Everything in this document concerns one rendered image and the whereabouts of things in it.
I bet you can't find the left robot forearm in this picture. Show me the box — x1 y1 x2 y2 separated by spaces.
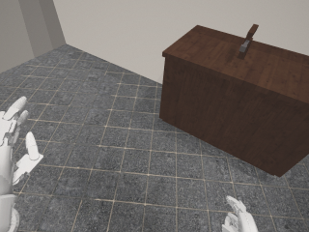
0 194 21 232

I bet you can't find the right robot hand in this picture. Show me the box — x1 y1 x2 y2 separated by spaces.
222 195 259 232

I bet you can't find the counter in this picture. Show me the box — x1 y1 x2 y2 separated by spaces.
159 24 309 178

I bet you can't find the left robot hand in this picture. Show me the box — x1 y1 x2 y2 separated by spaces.
0 96 43 195

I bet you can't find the tap lever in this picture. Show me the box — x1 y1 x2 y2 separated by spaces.
239 40 250 52

